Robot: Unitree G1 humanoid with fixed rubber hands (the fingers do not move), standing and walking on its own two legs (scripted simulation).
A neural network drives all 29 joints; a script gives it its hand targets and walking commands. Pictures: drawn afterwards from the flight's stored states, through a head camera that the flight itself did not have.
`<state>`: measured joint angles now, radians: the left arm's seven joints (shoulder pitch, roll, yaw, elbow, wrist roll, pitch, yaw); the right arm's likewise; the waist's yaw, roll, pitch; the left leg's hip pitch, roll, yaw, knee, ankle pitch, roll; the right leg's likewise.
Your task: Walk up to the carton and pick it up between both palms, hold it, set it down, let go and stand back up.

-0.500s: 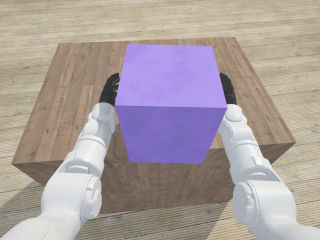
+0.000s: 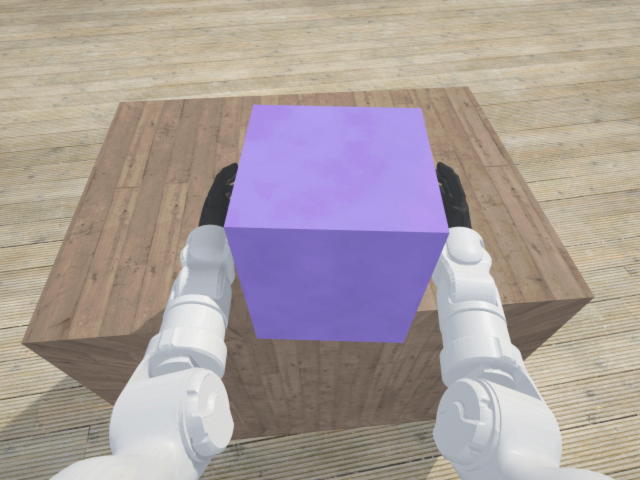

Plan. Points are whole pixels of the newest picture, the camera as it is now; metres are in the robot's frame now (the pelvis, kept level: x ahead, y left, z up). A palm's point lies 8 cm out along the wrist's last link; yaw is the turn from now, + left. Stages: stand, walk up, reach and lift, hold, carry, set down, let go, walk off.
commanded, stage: reach and lift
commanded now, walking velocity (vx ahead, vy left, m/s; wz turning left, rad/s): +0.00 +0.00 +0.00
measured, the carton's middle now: (333, 231) +0.42 -0.02 +0.07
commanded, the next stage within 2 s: none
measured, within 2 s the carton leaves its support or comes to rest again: leaves its support in 0.52 s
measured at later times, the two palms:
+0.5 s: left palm (217, 221) +0.43 +0.13 +0.09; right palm (452, 222) +0.41 -0.17 +0.10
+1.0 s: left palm (203, 182) +0.42 +0.13 +0.17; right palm (477, 182) +0.39 -0.17 +0.18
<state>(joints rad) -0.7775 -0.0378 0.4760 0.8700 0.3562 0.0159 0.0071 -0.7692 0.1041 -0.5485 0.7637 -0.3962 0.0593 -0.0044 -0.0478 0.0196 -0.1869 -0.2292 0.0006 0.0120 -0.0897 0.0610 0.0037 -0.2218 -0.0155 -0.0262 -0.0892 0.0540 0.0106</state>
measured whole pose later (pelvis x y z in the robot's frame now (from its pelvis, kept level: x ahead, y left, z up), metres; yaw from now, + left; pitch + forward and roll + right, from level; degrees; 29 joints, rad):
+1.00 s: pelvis -0.02 +0.01 +0.00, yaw +0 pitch +8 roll +0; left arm -0.91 0.05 0.30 0.86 0.15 0.30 0.08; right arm -0.92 -0.01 -0.41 0.77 -0.20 0.35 -0.09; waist -0.06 0.01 -0.18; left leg -0.14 -0.01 0.02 -0.04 0.04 0.02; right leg -0.14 -0.03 -0.01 -0.03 0.04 0.02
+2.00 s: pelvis -0.06 +0.01 +0.00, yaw +0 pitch +3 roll +0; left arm -0.76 0.04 0.19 0.50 0.09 0.54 0.08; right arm -0.78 0.01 -0.29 0.43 -0.11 0.58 -0.11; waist -0.03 0.00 -0.12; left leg -0.17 -0.01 0.01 0.10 0.02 0.01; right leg -0.15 -0.03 -0.02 0.08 0.02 0.02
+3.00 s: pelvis -0.04 +0.00 +0.00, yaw +0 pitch +1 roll +0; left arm -0.62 0.00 0.18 0.23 0.12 0.65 0.08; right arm -0.66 0.03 -0.23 0.22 -0.13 0.66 -0.08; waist -0.01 0.00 -0.09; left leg -0.10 0.00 0.01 0.07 0.00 0.00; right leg -0.10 -0.02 -0.02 0.07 0.00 0.01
